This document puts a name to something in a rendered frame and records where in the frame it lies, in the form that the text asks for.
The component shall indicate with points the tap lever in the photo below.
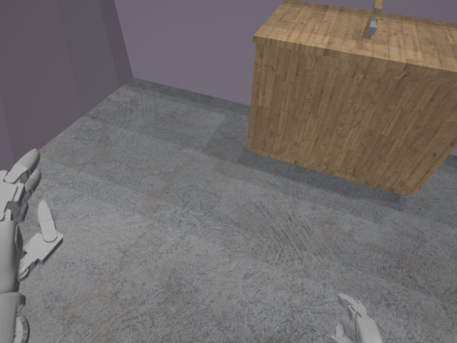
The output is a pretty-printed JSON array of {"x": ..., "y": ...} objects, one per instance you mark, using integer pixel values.
[{"x": 372, "y": 26}]

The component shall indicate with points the left robot forearm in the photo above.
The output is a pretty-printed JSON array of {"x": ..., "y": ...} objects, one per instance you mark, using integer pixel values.
[{"x": 14, "y": 327}]

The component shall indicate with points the counter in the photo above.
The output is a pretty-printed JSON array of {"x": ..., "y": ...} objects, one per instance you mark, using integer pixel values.
[{"x": 379, "y": 109}]

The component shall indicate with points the robot left hand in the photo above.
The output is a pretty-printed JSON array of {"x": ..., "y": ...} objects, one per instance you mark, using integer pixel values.
[{"x": 16, "y": 187}]

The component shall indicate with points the robot right hand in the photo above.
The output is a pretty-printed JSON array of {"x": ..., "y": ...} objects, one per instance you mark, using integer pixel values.
[{"x": 365, "y": 329}]

